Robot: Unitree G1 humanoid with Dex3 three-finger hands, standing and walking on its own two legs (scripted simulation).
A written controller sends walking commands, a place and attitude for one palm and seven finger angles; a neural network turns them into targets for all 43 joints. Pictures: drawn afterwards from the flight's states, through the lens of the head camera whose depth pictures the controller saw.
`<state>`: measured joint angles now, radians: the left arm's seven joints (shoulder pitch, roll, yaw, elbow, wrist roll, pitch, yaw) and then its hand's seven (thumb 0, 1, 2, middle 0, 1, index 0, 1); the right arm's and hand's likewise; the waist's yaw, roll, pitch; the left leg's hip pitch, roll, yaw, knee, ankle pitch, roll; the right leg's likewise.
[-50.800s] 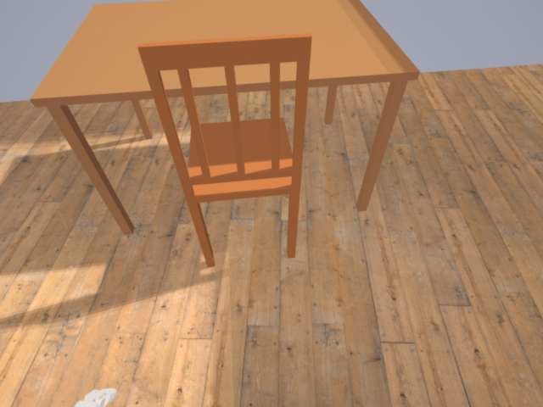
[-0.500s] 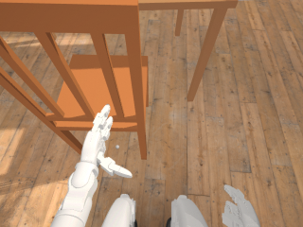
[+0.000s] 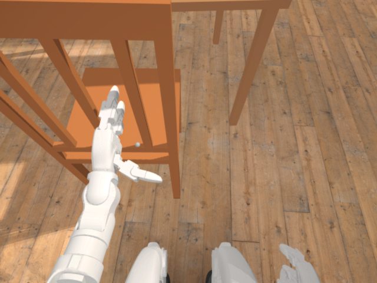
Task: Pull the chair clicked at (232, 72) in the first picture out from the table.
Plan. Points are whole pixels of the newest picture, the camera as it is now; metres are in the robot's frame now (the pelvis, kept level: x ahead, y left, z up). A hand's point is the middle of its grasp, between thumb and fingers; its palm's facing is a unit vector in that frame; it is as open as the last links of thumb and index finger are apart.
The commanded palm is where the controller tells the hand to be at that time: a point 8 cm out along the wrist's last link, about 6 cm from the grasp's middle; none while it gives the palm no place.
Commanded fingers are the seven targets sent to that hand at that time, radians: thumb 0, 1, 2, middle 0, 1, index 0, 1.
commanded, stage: push the fingers through the gap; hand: left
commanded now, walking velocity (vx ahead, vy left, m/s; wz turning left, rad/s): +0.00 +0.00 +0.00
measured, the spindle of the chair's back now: (88, 106) +0.48 +0.22 +0.05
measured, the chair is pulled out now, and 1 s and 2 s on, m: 0.17 0.17 0.17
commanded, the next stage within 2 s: hook a spindle and tug to test in 0.98 s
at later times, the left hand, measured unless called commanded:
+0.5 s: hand (142, 133) +0.43 +0.11 +0.01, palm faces -0.02 -1.00 -0.01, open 16.9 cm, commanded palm +0.41 +0.16 +0.03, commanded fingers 0.00 -0.50 0.30 -0.06 -0.08 -0.06 -0.08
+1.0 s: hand (143, 126) +0.44 +0.11 +0.03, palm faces +0.01 -1.00 -0.04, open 16.9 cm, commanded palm +0.41 +0.15 +0.03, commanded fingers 0.00 -0.50 0.30 -0.06 -0.08 -0.06 -0.08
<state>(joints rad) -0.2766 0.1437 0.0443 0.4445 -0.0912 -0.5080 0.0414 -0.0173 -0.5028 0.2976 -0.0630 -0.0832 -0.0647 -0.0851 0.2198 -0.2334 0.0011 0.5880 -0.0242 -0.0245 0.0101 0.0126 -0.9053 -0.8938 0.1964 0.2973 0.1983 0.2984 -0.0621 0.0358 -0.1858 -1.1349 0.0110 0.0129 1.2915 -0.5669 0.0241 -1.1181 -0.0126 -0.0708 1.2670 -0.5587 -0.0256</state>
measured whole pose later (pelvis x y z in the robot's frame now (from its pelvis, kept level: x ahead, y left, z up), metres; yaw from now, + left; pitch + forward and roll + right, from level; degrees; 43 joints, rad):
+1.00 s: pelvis +0.00 +0.01 +0.00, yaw -1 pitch +25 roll -2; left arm -0.55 0.17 0.15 0.80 -0.05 -0.55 0.07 -0.02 -0.50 0.30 -0.06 -0.08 -0.06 -0.09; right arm 0.26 -0.23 0.00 0.62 -0.04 0.05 0.03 0.01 -0.91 -0.89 0.20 0.30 0.20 0.30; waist -0.11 0.04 -0.17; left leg -1.16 0.02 0.02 1.28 -0.56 0.03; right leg -1.15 0.00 -0.06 1.25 -0.54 -0.02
